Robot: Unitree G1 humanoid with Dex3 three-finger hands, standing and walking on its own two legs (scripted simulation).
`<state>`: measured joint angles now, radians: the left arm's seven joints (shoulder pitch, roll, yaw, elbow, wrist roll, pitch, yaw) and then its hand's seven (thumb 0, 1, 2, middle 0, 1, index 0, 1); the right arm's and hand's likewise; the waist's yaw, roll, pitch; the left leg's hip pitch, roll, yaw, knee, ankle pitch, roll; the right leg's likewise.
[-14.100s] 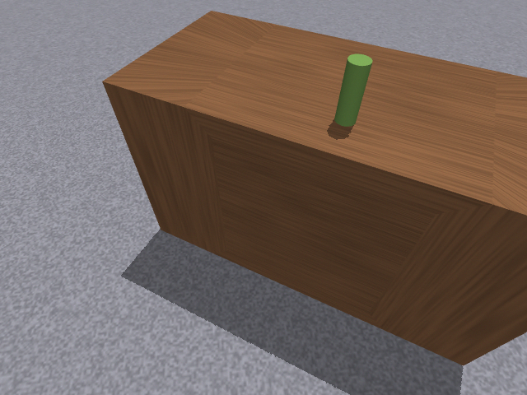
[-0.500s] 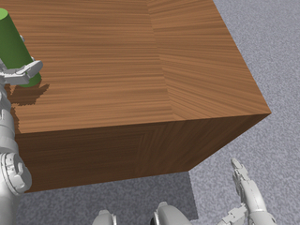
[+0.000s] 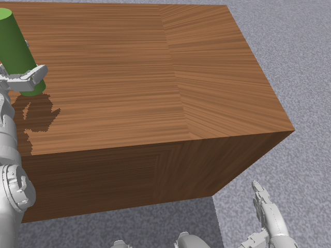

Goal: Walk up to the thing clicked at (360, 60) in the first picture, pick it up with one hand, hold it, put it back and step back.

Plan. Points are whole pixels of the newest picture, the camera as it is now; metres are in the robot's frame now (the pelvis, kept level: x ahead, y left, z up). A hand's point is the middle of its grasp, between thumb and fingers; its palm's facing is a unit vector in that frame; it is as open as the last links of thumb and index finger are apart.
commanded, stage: settle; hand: left
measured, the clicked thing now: (16, 56) +0.51 +0.25 +0.16
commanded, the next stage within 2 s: lift in 0.32 s
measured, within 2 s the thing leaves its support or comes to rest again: neither
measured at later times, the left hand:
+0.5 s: hand (17, 56) +0.51 +0.24 +0.16, palm faces +0.23 -0.97 -0.01, open 8.7 cm
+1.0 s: hand (6, 46) +0.46 +0.22 +0.22, palm faces +0.23 -0.97 -0.01, open 8.7 cm
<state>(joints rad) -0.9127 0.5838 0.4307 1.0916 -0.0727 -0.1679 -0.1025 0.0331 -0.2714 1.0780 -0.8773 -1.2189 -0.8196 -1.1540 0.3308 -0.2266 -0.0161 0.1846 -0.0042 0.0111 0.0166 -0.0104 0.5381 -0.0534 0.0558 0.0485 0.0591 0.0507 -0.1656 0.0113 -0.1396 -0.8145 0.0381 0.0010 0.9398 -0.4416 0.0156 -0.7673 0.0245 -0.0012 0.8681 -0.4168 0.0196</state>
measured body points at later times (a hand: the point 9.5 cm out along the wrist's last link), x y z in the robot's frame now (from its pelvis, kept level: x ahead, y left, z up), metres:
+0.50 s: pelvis +0.00 +0.00 +0.01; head +0.08 +0.02 +0.45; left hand +0.49 +0.30 +0.16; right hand +0.15 -0.26 -0.03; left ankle +0.00 +0.11 -0.69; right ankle +0.00 -0.14 -0.69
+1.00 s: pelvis +0.01 +0.00 +0.03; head +0.03 -0.01 +0.48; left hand +0.44 +0.27 +0.22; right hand +0.17 -0.27 -0.03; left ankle +0.00 +0.11 -0.69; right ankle +0.00 -0.14 -0.69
